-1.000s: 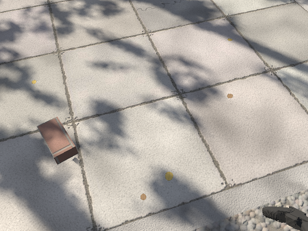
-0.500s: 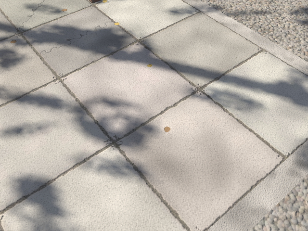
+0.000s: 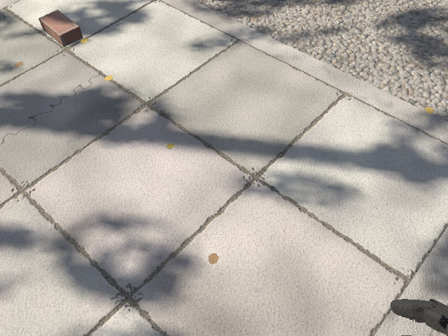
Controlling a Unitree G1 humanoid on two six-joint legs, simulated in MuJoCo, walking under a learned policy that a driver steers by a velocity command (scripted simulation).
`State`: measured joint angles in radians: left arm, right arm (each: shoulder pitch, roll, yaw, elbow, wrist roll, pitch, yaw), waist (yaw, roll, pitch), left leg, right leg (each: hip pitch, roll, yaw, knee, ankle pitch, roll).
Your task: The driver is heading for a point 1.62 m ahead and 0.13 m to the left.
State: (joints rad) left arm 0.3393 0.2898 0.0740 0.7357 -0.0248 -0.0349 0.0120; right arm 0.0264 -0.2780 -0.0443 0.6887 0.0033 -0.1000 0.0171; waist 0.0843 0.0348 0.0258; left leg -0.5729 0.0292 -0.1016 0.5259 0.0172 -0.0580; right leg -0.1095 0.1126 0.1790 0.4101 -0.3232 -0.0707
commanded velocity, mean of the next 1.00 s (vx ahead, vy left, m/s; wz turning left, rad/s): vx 0.50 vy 0.00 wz -0.11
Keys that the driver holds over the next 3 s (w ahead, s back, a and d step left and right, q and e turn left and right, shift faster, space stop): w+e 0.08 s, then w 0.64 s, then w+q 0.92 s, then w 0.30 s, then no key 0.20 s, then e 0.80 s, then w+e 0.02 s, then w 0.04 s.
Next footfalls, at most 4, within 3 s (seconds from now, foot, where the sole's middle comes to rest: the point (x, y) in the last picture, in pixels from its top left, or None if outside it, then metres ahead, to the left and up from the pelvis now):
0.06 left None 0.21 0.14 -0.78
0.56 right None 0.44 -0.16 -0.78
1.10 left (248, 241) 0.77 0.05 -0.78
1.58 right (296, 172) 1.07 -0.12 -0.78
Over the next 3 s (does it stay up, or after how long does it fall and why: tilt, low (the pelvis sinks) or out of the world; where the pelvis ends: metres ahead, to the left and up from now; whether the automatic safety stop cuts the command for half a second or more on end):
stays up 1.22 0.09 0.00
